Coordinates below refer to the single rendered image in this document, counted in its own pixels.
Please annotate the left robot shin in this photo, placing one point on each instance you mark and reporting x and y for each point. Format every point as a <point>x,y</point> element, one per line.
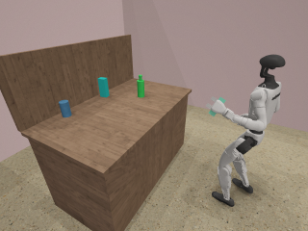
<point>225,181</point>

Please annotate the robot left thigh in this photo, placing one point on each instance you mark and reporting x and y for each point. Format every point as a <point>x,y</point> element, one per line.
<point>232,151</point>

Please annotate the robot left forearm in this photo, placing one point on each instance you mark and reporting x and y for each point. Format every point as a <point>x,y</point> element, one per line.
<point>247,123</point>

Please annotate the robot right upper arm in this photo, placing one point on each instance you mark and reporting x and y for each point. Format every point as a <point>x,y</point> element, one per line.
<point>278,101</point>

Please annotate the robot left upper arm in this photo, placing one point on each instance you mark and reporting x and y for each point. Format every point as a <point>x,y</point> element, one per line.
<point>258,99</point>

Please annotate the robot left hand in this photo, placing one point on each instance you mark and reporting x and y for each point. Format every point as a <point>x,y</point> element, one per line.
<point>218,107</point>

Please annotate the table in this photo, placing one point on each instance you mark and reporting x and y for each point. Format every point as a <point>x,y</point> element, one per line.
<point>102,162</point>

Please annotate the robot right hand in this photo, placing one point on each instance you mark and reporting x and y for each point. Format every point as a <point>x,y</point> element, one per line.
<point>244,115</point>

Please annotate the sponge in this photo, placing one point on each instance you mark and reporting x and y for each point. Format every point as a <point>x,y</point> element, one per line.
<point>213,113</point>

